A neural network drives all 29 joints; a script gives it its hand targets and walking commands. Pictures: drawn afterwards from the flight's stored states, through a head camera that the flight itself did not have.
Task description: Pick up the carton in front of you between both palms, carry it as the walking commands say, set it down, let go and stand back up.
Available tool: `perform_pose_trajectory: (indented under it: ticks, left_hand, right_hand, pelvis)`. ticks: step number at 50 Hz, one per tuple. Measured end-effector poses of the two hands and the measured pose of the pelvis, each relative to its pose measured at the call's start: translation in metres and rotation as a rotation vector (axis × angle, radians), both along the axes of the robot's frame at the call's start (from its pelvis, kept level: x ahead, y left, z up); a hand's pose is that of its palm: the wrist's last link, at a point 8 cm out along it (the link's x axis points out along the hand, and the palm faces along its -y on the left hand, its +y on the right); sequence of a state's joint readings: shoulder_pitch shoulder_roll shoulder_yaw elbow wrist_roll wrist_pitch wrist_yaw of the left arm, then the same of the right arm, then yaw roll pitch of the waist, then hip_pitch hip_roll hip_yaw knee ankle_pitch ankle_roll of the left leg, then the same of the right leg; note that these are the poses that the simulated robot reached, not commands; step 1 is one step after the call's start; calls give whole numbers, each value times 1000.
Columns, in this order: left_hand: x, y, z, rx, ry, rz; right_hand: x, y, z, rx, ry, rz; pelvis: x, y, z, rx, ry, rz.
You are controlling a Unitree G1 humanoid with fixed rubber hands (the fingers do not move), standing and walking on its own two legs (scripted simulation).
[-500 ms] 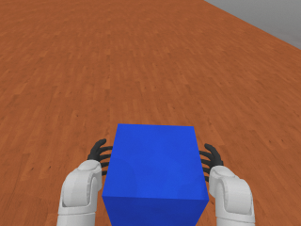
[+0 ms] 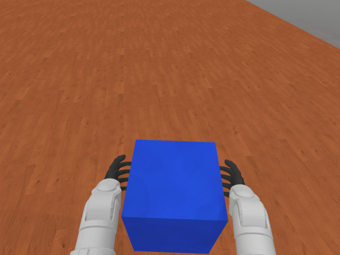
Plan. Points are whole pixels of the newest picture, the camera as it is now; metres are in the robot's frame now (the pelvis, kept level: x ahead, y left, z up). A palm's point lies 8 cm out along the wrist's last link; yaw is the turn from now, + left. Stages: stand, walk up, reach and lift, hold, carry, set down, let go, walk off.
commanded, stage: carry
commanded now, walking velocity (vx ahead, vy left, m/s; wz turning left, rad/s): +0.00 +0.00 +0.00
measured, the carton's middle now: (173, 198) +0.31 +0.00 -0.05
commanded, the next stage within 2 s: hold in 0.44 s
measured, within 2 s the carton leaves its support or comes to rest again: neither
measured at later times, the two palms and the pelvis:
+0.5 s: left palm (114, 185) +0.29 +0.14 +0.04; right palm (241, 192) +0.28 -0.16 +0.04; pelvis +0.00 -0.01 +0.00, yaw -2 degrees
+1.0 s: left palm (133, 182) +0.34 +0.11 -0.02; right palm (243, 196) +0.31 -0.18 -0.02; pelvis -0.04 +0.02 -0.02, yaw -10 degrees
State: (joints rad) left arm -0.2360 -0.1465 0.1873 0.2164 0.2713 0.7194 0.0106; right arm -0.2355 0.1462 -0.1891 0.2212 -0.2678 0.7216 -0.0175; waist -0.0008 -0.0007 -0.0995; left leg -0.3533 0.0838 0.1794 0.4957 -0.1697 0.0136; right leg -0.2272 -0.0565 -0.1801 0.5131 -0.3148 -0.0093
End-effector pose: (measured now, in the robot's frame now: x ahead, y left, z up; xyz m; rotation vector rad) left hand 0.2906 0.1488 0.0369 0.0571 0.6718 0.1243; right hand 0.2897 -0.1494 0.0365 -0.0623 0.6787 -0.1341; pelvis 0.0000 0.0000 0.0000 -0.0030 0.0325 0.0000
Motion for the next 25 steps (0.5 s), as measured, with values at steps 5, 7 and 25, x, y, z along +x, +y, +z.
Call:
perform_pose_trajectory:
  ticks: [5, 7, 25]
  left_hand:
    - [4, -1, 2, -5, -32, 5]
    - [4, -1, 4, -8, -41, 7]
    - [-5, -8, 5, -7, -18, 0]
  right_hand:
    - [5, -1, 2, 4, -33, -3]
    - [4, -1, 3, 8, -41, -5]
    - [-7, -9, 4, 0, -16, -3]
  pelvis:
    - [-1, -1, -1, 1, 4, 0]
    - [-1, -2, -1, 1, 5, 0]
    - [-1, -7, 4, 8, -61, -26]
